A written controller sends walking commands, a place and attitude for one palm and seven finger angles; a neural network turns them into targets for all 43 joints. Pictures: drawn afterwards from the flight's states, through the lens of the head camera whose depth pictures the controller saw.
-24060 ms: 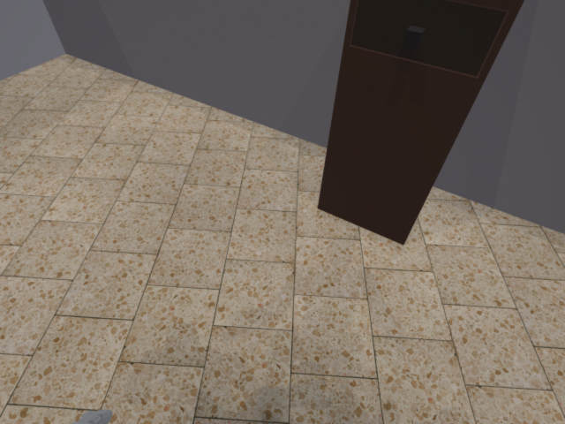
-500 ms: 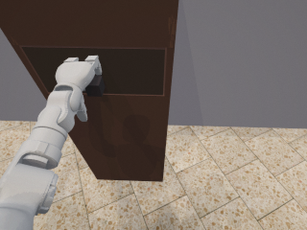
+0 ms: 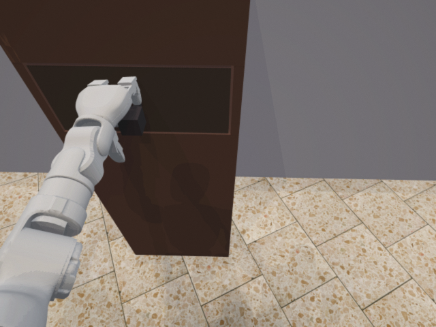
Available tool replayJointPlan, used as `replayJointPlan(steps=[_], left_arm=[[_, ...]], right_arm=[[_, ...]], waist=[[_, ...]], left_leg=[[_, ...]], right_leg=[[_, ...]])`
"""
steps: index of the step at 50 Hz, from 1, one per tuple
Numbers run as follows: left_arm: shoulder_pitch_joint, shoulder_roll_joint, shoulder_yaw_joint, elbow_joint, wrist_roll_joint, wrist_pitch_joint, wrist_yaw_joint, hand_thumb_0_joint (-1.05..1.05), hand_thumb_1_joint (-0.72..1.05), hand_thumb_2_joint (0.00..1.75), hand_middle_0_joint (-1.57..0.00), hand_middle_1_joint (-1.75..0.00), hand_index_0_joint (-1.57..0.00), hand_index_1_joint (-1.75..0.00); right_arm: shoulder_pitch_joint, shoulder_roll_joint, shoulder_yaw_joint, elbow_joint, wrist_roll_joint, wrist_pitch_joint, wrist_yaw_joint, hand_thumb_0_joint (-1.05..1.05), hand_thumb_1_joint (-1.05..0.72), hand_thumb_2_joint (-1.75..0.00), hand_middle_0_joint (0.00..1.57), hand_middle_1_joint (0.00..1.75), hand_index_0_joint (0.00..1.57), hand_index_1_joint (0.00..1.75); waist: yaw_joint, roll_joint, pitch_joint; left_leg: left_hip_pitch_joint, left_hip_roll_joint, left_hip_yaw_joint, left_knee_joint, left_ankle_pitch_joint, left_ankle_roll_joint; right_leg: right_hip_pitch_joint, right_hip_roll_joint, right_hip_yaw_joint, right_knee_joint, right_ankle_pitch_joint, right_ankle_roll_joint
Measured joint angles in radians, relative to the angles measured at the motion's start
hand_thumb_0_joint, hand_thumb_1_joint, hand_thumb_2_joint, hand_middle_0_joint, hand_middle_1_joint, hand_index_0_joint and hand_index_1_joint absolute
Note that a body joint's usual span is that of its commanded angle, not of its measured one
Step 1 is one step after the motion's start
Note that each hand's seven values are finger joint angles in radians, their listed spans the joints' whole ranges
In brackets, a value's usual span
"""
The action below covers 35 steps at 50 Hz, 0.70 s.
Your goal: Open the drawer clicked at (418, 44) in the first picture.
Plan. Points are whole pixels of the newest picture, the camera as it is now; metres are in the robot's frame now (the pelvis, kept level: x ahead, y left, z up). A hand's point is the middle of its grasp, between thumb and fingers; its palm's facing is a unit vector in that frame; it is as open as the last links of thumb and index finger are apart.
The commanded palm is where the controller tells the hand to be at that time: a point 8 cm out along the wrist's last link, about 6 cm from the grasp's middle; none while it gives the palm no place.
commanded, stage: close the thumb around the handle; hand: left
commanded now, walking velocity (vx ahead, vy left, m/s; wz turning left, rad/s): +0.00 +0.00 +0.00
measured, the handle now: (134, 114) +0.49 +0.19 +0.13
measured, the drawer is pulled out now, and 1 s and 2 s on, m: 0.00 0.01 0.06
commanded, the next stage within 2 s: pull the drawer open in 0.48 s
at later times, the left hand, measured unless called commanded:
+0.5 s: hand (116, 133) +0.44 +0.22 +0.12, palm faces +0.02 -0.04 -1.00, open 9.6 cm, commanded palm +0.43 +0.22 +0.16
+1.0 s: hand (116, 142) +0.43 +0.22 +0.11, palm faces +0.07 -0.08 -0.99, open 9.1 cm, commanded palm +0.38 +0.21 +0.16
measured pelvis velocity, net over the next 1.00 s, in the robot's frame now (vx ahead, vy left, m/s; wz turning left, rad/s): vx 0.01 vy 0.00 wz -0.01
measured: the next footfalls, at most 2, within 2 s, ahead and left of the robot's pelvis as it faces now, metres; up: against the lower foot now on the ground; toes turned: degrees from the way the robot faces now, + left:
none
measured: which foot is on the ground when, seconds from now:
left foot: down 0.00-1.00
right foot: down 0.00-1.00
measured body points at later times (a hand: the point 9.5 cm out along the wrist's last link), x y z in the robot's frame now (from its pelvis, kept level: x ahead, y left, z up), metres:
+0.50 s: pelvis +0.00 +0.00 +0.00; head +0.03 -0.01 +0.45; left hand +0.44 +0.22 +0.17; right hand +0.12 -0.26 -0.12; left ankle +0.00 +0.07 -0.72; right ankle -0.01 -0.10 -0.72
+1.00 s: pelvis +0.01 +0.00 +0.00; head +0.03 -0.01 +0.45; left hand +0.42 +0.22 +0.16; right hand +0.12 -0.25 -0.12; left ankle +0.00 +0.07 -0.72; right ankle -0.01 -0.10 -0.72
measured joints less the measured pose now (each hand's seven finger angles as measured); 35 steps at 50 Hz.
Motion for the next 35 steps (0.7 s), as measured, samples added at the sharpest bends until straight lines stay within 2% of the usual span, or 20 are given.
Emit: replayJointPlan(steps=[10,21,29,35], left_arm=[[0.054,0.004,0.021,-0.052,-0.015,-0.003,-0.013,0.00,0.19,0.60,-0.37,-1.28,-0.23,-1.30],[0.050,-0.012,-0.015,-0.058,-0.007,-0.021,0.001,-0.03,0.33,0.65,-0.41,-1.33,-0.06,-1.30],[0.023,-0.016,-0.038,-0.019,-0.007,-0.015,0.018,-0.03,0.36,0.65,-0.42,-1.35,-0.02,-1.31],[0.040,-0.015,-0.019,-0.016,-0.011,-0.016,0.023,-0.01,0.39,0.65,-0.42,-1.35,-0.01,-1.30]], right_arm=[[-0.012,0.004,0.004,-0.012,0.002,0.009,0.002,0.01,-0.91,-0.90,0.20,0.30,0.20,0.30],[-0.039,0.007,0.005,-0.003,0.002,0.002,-0.004,0.01,-0.91,-0.90,0.20,0.30,0.20,0.30],[-0.042,0.012,0.005,0.004,0.002,-0.008,-0.008,0.00,-0.91,-0.90,0.20,0.30,0.20,0.30],[-0.027,0.014,0.006,0.005,0.001,-0.006,-0.008,0.00,-0.91,-0.90,0.20,0.30,0.20,0.30]], waist=[[0.003,0.001,-0.003],[0.022,-0.001,0.007],[0.019,0.000,0.011],[0.012,0.002,0.010]], left_leg=[[0.022,0.003,0.005,-0.011,-0.005,-0.001],[0.006,-0.003,-0.013,0.001,-0.003,-0.004],[-0.003,-0.007,-0.021,0.005,0.003,-0.005],[0.006,-0.004,-0.015,-0.002,0.006,-0.004]], right_leg=[[0.020,0.004,0.007,-0.011,-0.003,-0.001],[0.011,-0.002,-0.013,-0.002,-0.006,-0.004],[0.004,-0.006,-0.022,0.004,-0.005,-0.005],[0.009,-0.004,-0.015,-0.001,0.000,-0.004]])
